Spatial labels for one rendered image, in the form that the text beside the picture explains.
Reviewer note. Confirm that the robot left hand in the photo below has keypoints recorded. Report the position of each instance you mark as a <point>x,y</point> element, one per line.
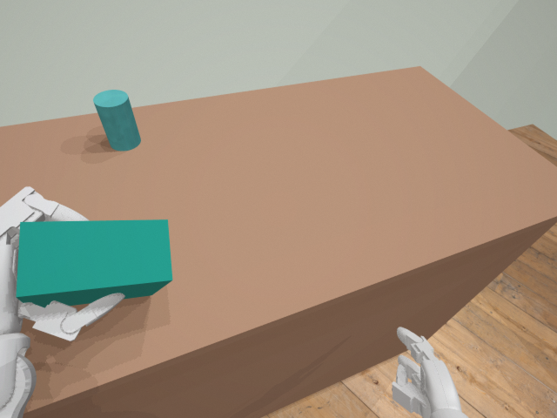
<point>56,318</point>

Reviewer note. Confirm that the robot left forearm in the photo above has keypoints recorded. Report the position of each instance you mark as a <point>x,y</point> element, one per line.
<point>17,375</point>

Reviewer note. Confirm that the sponge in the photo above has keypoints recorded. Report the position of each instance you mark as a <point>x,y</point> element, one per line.
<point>78,262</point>

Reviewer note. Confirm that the robot right hand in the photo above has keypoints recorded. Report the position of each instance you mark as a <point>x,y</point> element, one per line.
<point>432,386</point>

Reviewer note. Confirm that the table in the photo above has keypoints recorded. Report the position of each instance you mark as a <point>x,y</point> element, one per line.
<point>307,222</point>

